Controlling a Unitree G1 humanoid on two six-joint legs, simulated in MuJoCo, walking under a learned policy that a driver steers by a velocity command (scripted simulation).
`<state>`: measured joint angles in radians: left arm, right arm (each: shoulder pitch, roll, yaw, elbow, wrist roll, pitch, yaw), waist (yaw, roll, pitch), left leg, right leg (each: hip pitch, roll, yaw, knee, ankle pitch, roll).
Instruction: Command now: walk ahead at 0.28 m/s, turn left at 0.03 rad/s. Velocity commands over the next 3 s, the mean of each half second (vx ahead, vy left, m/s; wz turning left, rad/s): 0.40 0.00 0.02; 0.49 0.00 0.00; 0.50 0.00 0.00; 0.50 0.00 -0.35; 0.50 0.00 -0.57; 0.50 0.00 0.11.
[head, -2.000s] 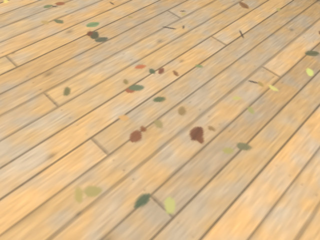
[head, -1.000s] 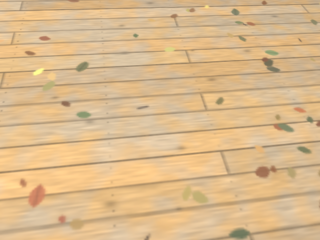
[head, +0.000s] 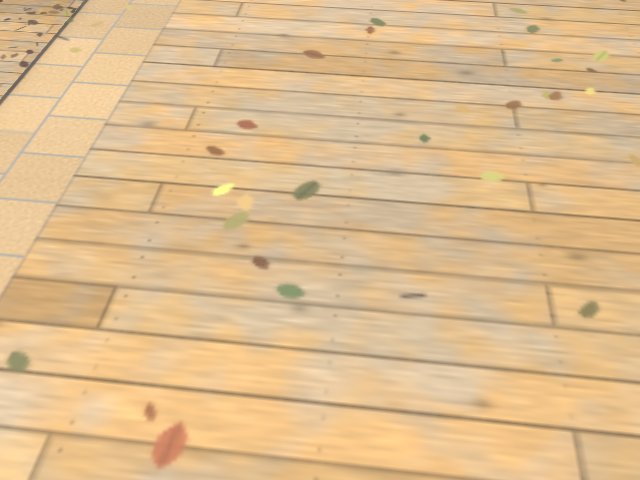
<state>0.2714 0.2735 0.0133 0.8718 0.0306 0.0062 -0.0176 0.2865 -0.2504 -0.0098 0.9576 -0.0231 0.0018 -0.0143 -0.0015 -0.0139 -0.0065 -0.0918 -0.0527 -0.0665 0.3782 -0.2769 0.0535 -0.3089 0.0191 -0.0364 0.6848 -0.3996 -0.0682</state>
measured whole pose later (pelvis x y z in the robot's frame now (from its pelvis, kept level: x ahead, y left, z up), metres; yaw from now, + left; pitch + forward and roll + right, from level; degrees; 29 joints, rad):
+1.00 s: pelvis +0.48 -0.03 +0.00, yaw -1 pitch +0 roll +1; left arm 0.09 0.23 0.03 0.89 0.03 -0.03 -0.03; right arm 0.44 -0.20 -0.03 1.06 -0.01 -0.09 0.00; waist -0.05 -0.04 0.04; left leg 0.02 -0.11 0.08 0.18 -0.21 0.10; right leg -0.64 -0.12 -0.02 0.75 -0.04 -0.02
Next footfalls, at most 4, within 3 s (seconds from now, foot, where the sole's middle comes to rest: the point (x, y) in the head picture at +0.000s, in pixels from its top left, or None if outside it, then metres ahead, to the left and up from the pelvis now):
0.14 right None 0.11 -0.12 -0.78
0.62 left None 0.45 0.03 -0.78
1.18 right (396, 393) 0.75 -0.15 -0.78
1.72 left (319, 291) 1.05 0.03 -0.78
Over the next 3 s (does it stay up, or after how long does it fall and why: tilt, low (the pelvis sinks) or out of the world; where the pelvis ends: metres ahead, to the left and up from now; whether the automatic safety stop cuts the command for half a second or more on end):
stays up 1.52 -0.28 -0.01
